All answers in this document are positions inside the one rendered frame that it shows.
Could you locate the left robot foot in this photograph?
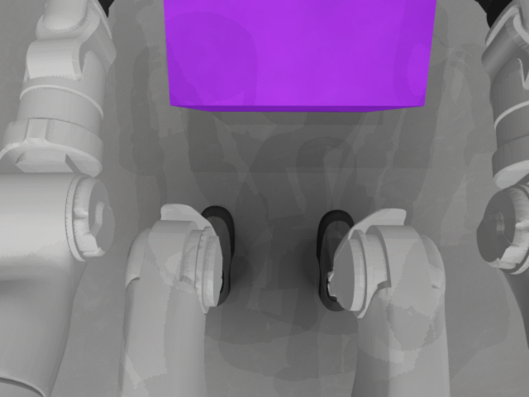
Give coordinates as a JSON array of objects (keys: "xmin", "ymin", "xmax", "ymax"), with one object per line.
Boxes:
[{"xmin": 201, "ymin": 206, "xmax": 235, "ymax": 306}]

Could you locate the right robot upper arm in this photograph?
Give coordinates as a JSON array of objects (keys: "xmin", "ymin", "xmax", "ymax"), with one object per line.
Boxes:
[{"xmin": 476, "ymin": 184, "xmax": 529, "ymax": 349}]

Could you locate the carton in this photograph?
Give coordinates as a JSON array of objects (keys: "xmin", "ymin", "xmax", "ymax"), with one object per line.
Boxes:
[{"xmin": 164, "ymin": 0, "xmax": 436, "ymax": 112}]

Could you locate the left robot upper arm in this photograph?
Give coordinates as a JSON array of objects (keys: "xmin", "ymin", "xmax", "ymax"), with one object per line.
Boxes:
[{"xmin": 0, "ymin": 172, "xmax": 115, "ymax": 397}]

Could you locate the robot foot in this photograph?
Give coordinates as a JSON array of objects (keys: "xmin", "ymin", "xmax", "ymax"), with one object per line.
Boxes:
[
  {"xmin": 201, "ymin": 206, "xmax": 235, "ymax": 306},
  {"xmin": 317, "ymin": 210, "xmax": 354, "ymax": 311}
]

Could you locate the robot left hand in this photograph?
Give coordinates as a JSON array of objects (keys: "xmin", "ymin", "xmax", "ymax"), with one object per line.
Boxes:
[{"xmin": 98, "ymin": 0, "xmax": 114, "ymax": 17}]

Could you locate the robot right hand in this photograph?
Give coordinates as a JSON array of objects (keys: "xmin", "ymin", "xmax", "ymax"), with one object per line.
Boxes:
[{"xmin": 475, "ymin": 0, "xmax": 512, "ymax": 28}]

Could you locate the right robot foot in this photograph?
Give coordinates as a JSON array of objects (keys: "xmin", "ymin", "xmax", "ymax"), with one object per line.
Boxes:
[{"xmin": 317, "ymin": 210, "xmax": 354, "ymax": 311}]

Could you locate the left robot forearm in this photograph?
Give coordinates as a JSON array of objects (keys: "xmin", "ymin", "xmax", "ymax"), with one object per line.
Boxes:
[{"xmin": 0, "ymin": 0, "xmax": 117, "ymax": 177}]

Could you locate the right robot forearm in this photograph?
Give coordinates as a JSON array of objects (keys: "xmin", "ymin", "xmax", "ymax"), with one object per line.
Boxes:
[{"xmin": 481, "ymin": 0, "xmax": 529, "ymax": 189}]

